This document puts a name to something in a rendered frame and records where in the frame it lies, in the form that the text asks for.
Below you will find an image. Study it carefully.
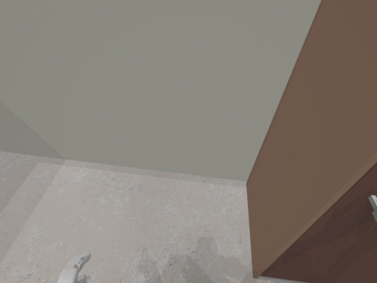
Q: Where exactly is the wardrobe door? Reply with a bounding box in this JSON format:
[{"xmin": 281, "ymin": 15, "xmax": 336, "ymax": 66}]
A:
[{"xmin": 260, "ymin": 163, "xmax": 377, "ymax": 283}]

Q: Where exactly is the robot left hand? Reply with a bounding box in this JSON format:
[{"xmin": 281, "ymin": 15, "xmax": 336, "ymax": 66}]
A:
[{"xmin": 56, "ymin": 252, "xmax": 93, "ymax": 283}]

